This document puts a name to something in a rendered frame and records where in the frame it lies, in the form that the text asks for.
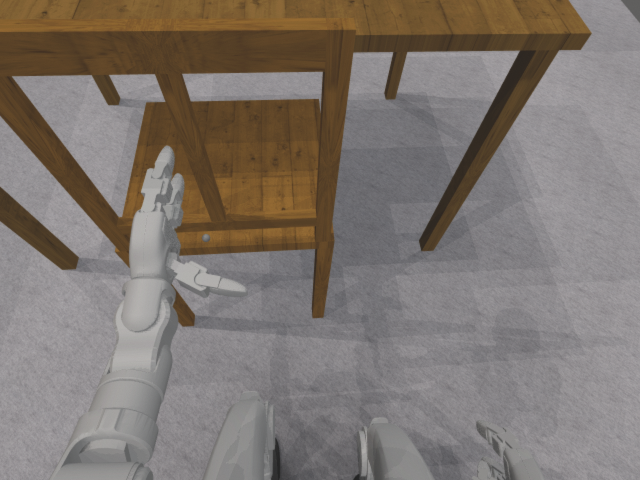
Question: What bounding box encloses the right robot hand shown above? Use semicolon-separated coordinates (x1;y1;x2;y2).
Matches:
472;420;545;480

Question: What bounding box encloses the robot left forearm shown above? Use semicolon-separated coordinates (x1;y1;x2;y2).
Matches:
49;277;178;480

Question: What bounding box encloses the table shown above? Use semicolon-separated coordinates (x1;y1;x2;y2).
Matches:
0;0;592;270

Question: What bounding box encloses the left robot hand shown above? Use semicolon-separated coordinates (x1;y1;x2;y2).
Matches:
129;146;248;298

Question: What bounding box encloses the robot thigh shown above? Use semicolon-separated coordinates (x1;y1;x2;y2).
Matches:
202;399;275;480
357;423;435;480

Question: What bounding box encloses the chair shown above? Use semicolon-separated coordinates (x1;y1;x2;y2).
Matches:
0;18;356;327

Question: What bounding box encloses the robot left thigh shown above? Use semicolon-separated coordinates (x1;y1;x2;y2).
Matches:
202;399;275;480

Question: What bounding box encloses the robot right thigh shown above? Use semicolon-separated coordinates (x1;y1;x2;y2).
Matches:
357;423;435;480

